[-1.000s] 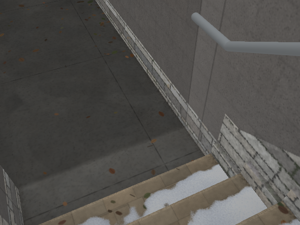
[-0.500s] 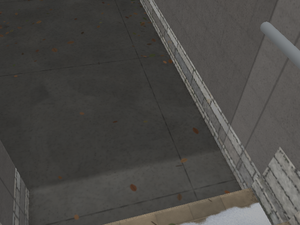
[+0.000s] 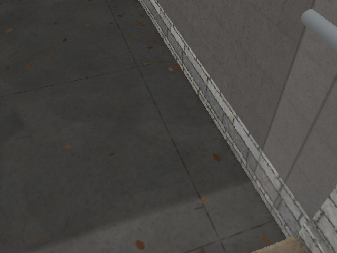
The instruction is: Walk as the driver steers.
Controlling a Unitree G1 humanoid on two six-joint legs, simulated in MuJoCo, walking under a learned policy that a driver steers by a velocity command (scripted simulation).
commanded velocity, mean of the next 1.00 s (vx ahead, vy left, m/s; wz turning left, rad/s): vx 0.40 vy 0.00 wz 0.12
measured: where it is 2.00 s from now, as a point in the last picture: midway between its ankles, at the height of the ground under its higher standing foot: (145, 245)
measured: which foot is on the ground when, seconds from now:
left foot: up 0.00-0.34, down 0.36-0.84, up 0.86-1.00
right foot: down 0.00-0.38, up 0.40-0.80, down 0.82-1.00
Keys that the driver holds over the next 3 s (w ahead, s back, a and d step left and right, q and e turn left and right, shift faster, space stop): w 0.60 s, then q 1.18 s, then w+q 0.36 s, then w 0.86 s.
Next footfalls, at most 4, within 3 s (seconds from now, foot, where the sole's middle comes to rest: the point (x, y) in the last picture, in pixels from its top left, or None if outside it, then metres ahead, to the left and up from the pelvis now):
0.36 left None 0.31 0.13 -0.93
0.82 right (185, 249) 0.66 -0.07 -1.09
1.26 left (127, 248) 0.68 0.22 -1.09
1.78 right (162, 225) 0.79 0.04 -1.09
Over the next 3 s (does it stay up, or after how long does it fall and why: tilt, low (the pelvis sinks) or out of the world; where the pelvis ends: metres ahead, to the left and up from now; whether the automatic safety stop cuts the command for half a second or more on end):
stays up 0.98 0.56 -0.31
